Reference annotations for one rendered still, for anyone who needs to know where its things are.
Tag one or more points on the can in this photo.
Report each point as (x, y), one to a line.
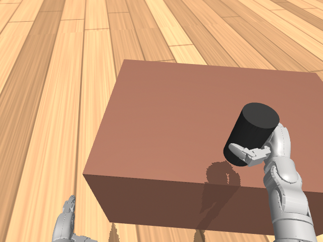
(253, 127)

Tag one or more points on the left robot hand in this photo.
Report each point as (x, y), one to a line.
(65, 224)

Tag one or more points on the right robot hand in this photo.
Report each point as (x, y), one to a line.
(278, 144)

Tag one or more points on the right robot arm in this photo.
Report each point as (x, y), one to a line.
(288, 204)

